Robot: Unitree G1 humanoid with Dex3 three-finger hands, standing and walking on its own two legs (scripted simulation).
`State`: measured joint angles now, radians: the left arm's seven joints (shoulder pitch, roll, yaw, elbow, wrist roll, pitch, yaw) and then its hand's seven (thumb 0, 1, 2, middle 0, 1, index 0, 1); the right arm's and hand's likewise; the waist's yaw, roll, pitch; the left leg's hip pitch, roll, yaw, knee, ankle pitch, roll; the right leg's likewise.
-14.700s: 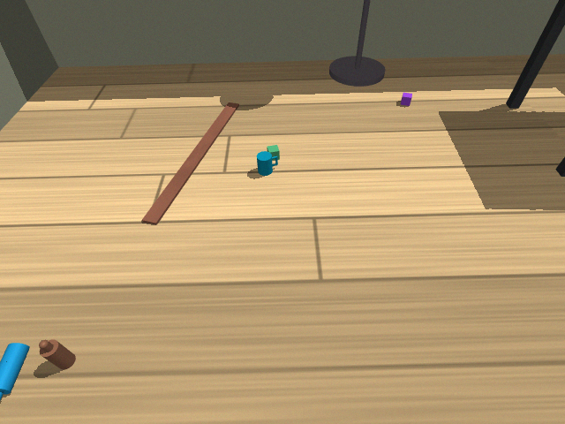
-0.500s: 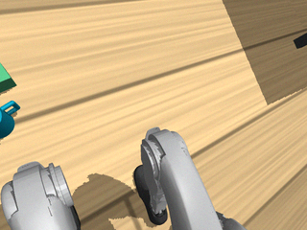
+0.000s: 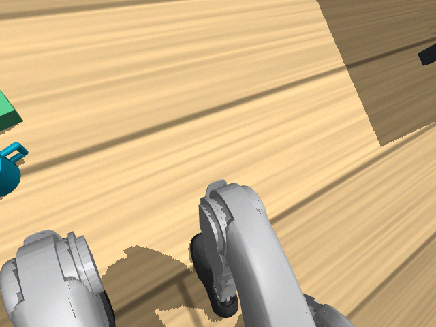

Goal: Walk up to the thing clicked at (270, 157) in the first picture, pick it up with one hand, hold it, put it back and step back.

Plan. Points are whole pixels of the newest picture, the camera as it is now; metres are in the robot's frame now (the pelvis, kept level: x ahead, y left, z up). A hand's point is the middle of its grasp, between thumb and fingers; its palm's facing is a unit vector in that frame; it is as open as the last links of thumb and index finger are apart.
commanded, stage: close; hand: left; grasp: from above
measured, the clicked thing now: out of the picture +0.46 +0.29 -0.25
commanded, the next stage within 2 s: settle in 0.64 s
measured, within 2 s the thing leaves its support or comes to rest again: leaves its support in 1.14 s
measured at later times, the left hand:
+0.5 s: hand out of the picture +0.43 +0.30 -0.21, palm faces -0.44 -0.13 -0.89, open 11.7 cm
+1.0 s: hand out of the picture +0.43 +0.31 -0.21, palm faces -0.43 -0.12 -0.89, open 11.0 cm
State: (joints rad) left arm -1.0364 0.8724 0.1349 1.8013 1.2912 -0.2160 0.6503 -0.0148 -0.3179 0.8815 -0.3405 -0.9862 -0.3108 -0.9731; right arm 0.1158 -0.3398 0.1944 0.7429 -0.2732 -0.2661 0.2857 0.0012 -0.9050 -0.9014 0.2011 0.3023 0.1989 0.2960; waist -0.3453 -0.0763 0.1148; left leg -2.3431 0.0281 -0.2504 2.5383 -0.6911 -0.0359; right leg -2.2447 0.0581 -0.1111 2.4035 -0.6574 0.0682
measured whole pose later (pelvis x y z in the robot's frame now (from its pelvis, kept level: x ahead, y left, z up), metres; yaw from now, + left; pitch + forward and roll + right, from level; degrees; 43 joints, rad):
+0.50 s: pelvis +0.00 +0.00 +0.00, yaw +0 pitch +27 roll -11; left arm -1.03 0.87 0.11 1.80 1.29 -0.23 0.65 -0.01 -0.23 0.85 -0.50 -0.91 -0.39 -0.90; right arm 0.12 -0.34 0.20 0.73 -0.28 -0.25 0.27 0.00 -0.90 -0.90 0.20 0.30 0.20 0.30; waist -0.34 -0.08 0.11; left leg -2.34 0.03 -0.25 2.53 -0.69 -0.04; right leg -2.24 0.06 -0.11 2.40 -0.65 0.07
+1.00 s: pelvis +0.00 +0.00 +0.00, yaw +0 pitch +29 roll -11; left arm -0.99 0.84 0.13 1.70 1.27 -0.21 0.61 0.00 -0.22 0.87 -0.62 -0.90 -0.48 -0.93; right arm 0.14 -0.34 0.18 0.72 -0.26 -0.24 0.26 0.00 -0.92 -0.91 0.20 0.30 0.20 0.30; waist -0.33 -0.06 0.09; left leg -2.35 0.03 -0.24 2.52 -0.69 -0.04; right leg -2.25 0.05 -0.11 2.39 -0.66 0.06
